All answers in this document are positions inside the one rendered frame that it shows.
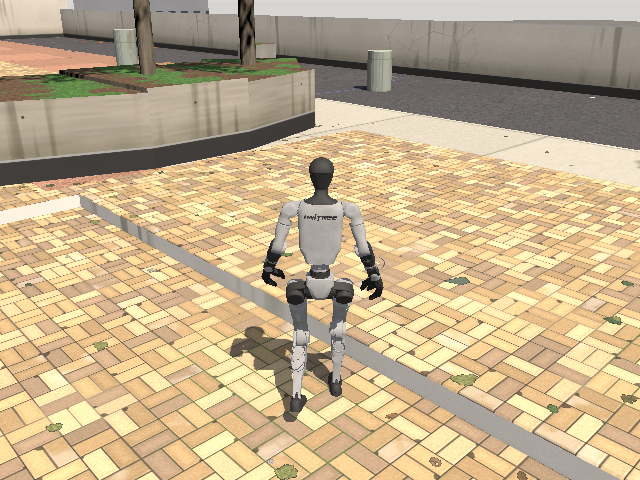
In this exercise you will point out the left robot hand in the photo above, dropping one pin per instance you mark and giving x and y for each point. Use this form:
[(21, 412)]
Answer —
[(276, 272)]

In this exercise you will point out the left robot upper arm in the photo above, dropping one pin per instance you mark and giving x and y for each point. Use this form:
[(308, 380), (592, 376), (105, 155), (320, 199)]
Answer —
[(289, 210)]

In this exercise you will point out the robot right thigh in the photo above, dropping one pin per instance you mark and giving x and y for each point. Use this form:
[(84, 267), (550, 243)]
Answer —
[(342, 297)]

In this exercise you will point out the robot right shin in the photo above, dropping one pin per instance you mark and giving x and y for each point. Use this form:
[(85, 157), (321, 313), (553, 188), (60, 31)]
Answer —
[(337, 354)]

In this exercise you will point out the right robot upper arm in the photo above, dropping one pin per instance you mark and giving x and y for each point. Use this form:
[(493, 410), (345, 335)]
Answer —
[(352, 211)]

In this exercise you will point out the right robot forearm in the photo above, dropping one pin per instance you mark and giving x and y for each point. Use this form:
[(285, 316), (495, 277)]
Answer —
[(370, 265)]

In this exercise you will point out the left robot forearm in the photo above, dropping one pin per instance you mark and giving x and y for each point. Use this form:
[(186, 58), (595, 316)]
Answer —
[(271, 259)]

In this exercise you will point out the right robot hand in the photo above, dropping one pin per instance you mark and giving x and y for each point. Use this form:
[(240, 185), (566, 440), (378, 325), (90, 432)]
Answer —
[(371, 285)]

